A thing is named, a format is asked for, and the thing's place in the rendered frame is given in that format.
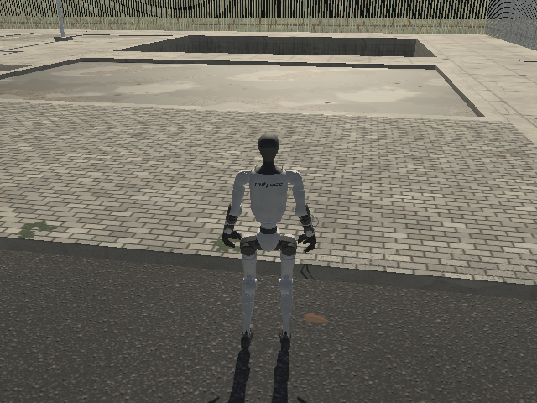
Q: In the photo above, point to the robot torso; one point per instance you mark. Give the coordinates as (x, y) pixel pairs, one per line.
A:
(268, 195)

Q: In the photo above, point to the robot right hand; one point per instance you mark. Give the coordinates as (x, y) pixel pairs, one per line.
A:
(311, 240)

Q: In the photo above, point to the robot left forearm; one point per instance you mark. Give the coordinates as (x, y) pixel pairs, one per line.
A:
(230, 222)

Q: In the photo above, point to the robot left upper arm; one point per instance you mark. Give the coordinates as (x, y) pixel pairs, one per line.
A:
(238, 190)

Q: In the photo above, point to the robot left hand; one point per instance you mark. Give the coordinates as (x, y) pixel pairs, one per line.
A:
(233, 235)

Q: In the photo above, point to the humanoid robot head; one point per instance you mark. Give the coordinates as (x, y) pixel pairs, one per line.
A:
(268, 145)

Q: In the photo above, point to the robot right forearm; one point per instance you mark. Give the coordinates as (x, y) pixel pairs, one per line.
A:
(307, 223)

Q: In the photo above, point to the robot right upper arm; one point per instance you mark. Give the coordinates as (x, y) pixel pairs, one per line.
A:
(294, 178)

